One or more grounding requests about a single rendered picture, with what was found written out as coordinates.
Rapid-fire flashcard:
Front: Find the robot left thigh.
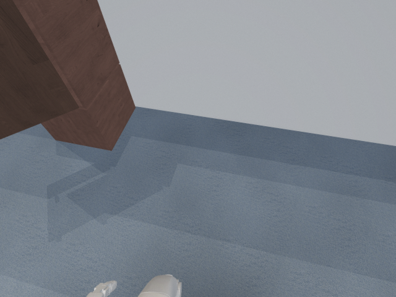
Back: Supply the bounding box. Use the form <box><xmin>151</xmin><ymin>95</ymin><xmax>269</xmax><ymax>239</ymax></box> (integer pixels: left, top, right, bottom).
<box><xmin>138</xmin><ymin>275</ymin><xmax>182</xmax><ymax>297</ymax></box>

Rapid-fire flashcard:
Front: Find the robot left hand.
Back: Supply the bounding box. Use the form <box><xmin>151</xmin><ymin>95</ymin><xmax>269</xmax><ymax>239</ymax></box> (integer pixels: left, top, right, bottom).
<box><xmin>87</xmin><ymin>280</ymin><xmax>117</xmax><ymax>297</ymax></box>

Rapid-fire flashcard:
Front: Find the cupboard door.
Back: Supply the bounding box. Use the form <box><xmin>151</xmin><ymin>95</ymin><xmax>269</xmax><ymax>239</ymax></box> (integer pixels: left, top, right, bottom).
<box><xmin>0</xmin><ymin>0</ymin><xmax>79</xmax><ymax>139</ymax></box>

